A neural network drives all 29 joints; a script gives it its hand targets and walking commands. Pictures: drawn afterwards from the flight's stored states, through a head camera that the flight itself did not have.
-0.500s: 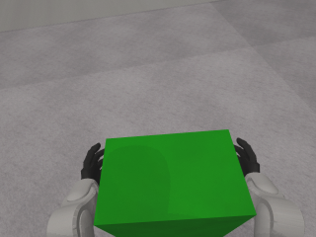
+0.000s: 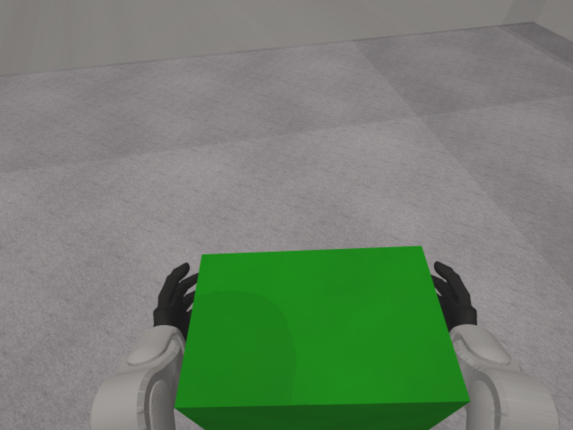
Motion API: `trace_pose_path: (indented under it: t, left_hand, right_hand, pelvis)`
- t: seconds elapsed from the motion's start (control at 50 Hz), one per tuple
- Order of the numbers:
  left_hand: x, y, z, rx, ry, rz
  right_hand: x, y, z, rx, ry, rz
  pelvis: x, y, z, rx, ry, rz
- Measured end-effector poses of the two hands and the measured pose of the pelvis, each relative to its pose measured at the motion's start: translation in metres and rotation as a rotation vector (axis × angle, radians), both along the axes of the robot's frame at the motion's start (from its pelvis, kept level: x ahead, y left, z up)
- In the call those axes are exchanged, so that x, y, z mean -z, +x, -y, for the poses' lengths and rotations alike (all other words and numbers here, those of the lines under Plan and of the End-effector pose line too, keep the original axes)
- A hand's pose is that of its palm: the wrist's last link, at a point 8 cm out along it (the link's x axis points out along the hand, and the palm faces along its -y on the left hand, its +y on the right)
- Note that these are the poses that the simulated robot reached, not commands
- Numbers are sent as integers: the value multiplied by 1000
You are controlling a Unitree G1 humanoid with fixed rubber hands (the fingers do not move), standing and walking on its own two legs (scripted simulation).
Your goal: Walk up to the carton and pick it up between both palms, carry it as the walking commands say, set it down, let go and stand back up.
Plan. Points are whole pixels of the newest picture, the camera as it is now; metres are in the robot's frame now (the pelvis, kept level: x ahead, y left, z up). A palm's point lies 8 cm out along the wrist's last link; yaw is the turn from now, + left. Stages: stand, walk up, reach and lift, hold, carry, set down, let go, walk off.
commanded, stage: carry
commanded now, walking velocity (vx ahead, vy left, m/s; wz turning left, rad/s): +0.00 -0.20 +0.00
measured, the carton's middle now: (314, 365) +0.21 -0.01 +0.02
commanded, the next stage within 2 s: none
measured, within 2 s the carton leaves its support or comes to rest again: neither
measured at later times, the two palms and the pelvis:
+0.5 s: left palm (259, 349) +0.20 +0.06 +0.10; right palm (559, 342) +0.20 -0.27 +0.10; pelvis -0.02 -0.11 +0.02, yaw +2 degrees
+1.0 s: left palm (396, 375) +0.17 -0.09 +0.08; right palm out of the picture +0.21 -0.41 +0.10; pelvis -0.03 -0.28 +0.00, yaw +4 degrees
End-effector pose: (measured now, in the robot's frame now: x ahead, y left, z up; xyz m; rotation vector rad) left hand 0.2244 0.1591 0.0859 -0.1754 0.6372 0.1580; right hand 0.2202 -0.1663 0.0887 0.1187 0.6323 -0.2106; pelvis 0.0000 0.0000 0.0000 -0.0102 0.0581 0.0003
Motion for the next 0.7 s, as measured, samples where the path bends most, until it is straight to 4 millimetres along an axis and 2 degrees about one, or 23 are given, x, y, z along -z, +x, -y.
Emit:
trace_pose_path:
  t: [0.06, 0.14, 0.22, 0.3, 0.4, 0.48, 0.54, 0.6, 0.64, 0.7]
  left_hand:
    - [12, -9, 24, 7, 36, -77]
    - [10, -19, 38, -22, 54, -94]
    - [2, -24, 43, -68, 23, -18]
    - [9, -29, 50, -100, -34, 25]
    - [8, -36, 69, -96, -44, -46]
    - [-6, -29, 94, -50, -34, -36]
    - [-15, -21, 119, -18, -29, 9]
    - [-17, -16, 148, -2, -24, 35]
    - [-10, -17, 169, -3, -18, 28]
    - [5, -21, 202, 3, 15, -27]
  right_hand:
    - [16, -6, 24, -17, 5, -80]
    - [24, -11, 38, -13, 62, -100]
    - [10, -3, 43, -52, 42, -21]
    - [-4, 4, 48, -86, -16, 23]
    - [-4, -8, 68, -77, -23, -52]
    - [-9, -20, 94, -32, -12, -41]
    - [-19, -21, 119, -7, -16, 5]
    - [-22, -19, 148, 3, -19, 31]
    - [-15, -18, 169, 2, -14, 23]
    - [7, -20, 202, -4, 5, -32]
  pelvis:
    - [-2, -3, 19, -17, 14, 9]
    - [-4, -11, 39, -37, 10, 21]
    - [-2, -18, 57, -50, -7, 10]
    - [3, -17, 73, -68, -14, -11]
    - [-11, -17, 91, -47, -25, 6]
    - [-17, -19, 109, -39, -36, 12]
    - [-17, -23, 127, -34, -38, 10]
    - [-14, -25, 153, -22, -33, 0]
    - [-9, -24, 173, -12, -19, -7]
    - [-1, -21, 201, -3, -5, -10]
